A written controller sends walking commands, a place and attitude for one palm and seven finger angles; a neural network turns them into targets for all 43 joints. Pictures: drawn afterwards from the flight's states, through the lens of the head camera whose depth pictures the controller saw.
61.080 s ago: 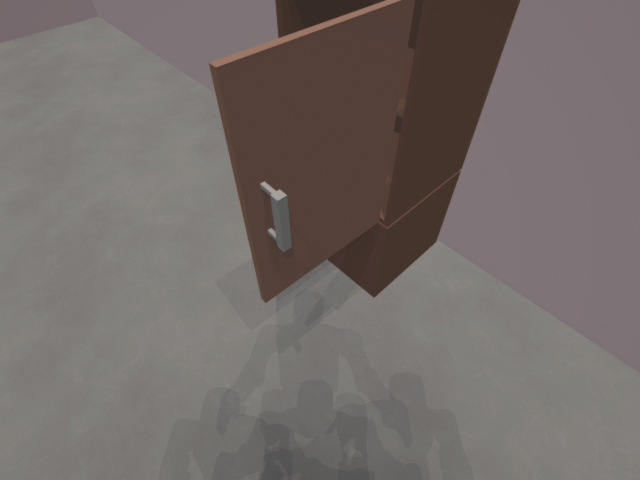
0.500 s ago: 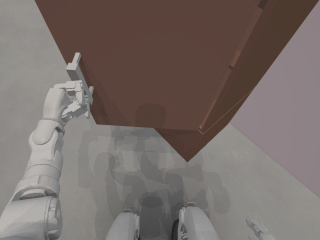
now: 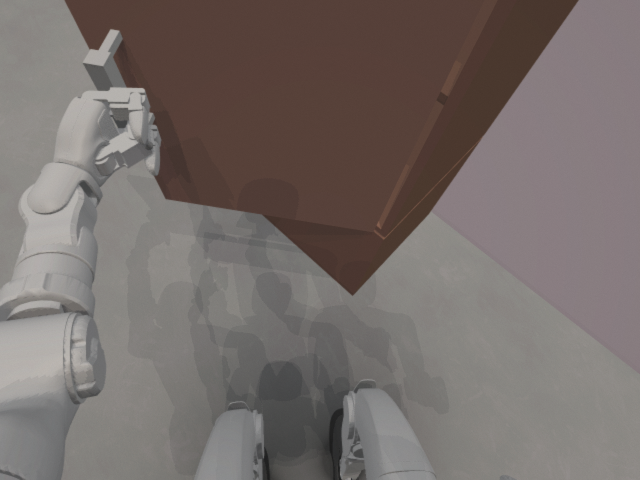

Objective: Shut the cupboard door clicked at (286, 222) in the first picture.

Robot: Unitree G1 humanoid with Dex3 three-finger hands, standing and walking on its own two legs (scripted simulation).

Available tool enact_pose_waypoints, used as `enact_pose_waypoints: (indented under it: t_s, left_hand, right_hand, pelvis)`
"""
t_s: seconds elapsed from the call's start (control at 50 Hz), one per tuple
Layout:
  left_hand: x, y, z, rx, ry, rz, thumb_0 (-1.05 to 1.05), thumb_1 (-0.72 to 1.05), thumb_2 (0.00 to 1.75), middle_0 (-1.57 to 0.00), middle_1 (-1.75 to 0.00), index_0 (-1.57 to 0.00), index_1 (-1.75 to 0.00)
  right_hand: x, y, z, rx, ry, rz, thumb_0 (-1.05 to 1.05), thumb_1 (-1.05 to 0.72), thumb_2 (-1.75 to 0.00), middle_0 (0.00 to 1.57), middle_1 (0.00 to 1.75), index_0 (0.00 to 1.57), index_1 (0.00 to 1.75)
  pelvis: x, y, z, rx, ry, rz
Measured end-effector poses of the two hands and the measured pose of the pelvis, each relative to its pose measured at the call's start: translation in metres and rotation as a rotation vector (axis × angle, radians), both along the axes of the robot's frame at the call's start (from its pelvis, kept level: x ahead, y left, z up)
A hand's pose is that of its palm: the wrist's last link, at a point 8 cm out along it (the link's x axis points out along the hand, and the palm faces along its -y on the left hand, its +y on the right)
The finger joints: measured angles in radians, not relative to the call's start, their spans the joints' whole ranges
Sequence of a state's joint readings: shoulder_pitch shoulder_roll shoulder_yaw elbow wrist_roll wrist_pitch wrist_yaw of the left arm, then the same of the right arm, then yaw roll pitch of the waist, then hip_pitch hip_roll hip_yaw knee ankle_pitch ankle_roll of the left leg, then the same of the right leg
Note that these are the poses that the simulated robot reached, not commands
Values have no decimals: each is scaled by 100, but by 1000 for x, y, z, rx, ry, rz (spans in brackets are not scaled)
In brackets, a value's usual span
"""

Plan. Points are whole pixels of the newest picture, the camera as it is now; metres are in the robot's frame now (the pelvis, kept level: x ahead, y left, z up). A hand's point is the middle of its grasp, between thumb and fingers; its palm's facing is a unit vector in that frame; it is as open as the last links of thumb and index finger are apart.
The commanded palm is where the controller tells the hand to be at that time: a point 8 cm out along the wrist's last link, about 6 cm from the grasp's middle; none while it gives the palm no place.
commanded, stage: push the door shut along its arc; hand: left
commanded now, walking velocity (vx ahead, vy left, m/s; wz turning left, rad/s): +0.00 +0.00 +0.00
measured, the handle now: (127, 95) +0.58 +0.21 +0.07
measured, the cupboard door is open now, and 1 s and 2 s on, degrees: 35 21 18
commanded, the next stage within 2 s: pull the fist back off the door in 0.94 s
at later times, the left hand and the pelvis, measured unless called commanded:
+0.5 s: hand (183, 103) +0.56 +0.14 +0.07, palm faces -0.33 -0.94 -0.03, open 3.2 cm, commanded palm +0.57 +0.17 +0.07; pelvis +0.01 +0.00 -0.01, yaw -1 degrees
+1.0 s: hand (218, 77) +0.61 +0.10 +0.07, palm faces -0.40 -0.91 -0.03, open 3.0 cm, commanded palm +0.63 +0.12 +0.07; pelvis +0.01 +0.00 -0.03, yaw -3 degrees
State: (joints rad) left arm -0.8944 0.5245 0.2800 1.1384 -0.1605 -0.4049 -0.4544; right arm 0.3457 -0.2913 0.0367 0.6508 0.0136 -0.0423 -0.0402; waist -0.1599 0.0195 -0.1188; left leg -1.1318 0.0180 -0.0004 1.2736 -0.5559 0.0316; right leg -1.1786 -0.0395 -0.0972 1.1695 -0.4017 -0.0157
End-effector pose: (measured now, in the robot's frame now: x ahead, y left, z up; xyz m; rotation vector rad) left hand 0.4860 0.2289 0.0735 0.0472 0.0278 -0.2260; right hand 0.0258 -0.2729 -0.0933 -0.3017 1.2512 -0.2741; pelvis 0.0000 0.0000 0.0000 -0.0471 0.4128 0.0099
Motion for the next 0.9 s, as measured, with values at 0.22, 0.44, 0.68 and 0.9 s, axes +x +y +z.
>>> enact_pose_waypoints:
  t_s: [0.22, 0.44, 0.68, 0.9]
  left_hand:
    - [32, -11, 1, 1, 12, -29, 3, 92, 92, -130, -150, -131, -150]
    - [64, -27, -1, 7, 39, -98, 2, 91, 91, -130, -150, -130, -150]
    - [95, -58, -1, 2, 47, -157, 2, 91, 90, -130, -150, -130, -150]
    - [116, -72, -1, 11, 74, -176, 1, 88, 92, -129, -150, -130, -150]
  right_hand:
    - [-16, 5, -1, 1, 49, -38, 0, -90, -90, 20, 30, 20, 30]
    - [-23, 7, -5, -15, 88, -56, 0, -90, -90, 20, 30, 20, 30]
    - [-36, 10, -7, -22, 113, -104, 0, -90, -90, 20, 30, 20, 30]
    - [-55, 14, -11, -13, 157, -140, 0, -90, -90, 20, 30, 20, 30]
  pelvis:
    - [3, 2, -5, -7, 34, -10]
    - [5, 2, -12, -18, 75, -10]
    - [10, 1, -18, -21, 108, -26]
    - [11, -3, -23, -17, 133, -34]
